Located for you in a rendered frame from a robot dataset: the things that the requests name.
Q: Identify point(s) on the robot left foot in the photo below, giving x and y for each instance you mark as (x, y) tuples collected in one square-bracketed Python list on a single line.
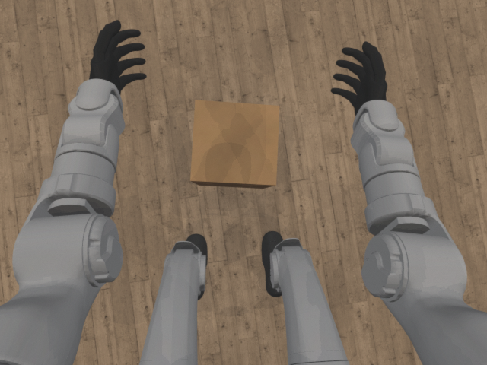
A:
[(199, 241)]

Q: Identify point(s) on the right robot upper arm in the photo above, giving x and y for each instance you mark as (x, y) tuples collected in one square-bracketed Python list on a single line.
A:
[(421, 279)]

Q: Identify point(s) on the left robot hand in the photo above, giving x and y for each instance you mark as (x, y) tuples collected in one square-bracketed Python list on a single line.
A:
[(105, 63)]

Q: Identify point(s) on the robot right foot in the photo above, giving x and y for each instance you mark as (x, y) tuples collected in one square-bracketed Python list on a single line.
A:
[(270, 241)]

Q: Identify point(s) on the left robot forearm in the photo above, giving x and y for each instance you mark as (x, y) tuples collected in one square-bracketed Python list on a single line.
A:
[(81, 181)]

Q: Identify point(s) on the carton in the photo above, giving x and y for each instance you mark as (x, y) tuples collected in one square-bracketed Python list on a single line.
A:
[(235, 144)]

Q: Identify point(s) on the left robot upper arm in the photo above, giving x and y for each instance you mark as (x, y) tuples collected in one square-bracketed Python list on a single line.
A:
[(60, 263)]

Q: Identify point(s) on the robot foot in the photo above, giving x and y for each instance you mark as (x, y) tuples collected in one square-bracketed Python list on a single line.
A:
[(270, 241), (199, 241)]

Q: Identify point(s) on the right robot hand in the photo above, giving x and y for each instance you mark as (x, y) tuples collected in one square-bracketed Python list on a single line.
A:
[(371, 84)]

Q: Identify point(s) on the right robot forearm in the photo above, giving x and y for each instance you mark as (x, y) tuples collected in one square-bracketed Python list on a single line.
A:
[(390, 178)]

